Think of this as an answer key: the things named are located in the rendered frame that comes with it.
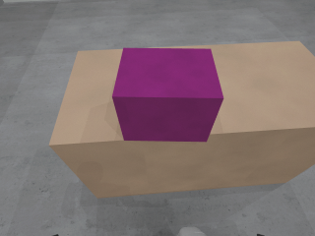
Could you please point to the pedestal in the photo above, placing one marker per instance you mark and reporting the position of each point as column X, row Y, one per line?
column 264, row 132

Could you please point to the robot right thigh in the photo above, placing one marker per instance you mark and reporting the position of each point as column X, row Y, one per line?
column 190, row 231

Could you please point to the carton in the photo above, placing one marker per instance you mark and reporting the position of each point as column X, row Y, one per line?
column 167, row 94

